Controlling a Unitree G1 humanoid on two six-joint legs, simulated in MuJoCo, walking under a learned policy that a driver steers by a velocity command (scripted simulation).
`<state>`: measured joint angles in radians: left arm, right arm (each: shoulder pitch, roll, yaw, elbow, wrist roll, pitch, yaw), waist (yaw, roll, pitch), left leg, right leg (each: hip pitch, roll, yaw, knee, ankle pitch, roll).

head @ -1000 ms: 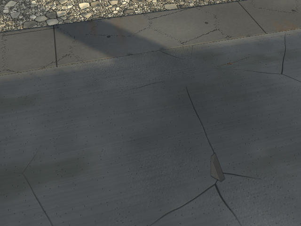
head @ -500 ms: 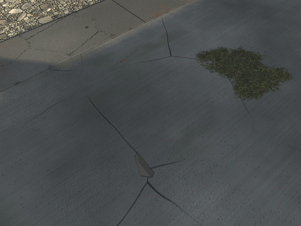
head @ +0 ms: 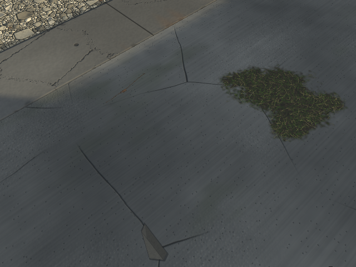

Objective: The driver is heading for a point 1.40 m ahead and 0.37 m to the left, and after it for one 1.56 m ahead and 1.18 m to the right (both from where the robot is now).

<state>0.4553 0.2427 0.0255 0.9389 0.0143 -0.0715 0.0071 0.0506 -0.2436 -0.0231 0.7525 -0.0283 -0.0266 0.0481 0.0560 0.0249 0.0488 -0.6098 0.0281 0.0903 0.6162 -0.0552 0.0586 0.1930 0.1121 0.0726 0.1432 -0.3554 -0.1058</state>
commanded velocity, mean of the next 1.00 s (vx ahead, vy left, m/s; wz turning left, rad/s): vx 0.50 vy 0.00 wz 0.10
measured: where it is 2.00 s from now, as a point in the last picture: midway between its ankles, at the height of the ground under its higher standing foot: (160, 125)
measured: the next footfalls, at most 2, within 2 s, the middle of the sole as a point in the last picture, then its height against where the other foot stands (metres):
left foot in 0.06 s outside the picture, level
right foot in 0.58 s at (228, 251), level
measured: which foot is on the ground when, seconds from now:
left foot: up 0.00-0.04, down 0.06-0.60, up 0.62-1.00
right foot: down 0.00-0.06, up 0.08-0.56, down 0.58-1.00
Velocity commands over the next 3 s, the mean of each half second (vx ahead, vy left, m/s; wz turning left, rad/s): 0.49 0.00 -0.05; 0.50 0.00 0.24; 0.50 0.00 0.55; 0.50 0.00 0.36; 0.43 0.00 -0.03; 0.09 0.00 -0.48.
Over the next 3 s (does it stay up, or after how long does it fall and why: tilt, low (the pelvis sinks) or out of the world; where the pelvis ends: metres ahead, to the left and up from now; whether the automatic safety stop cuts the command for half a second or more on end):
stays up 1.31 0.38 0.01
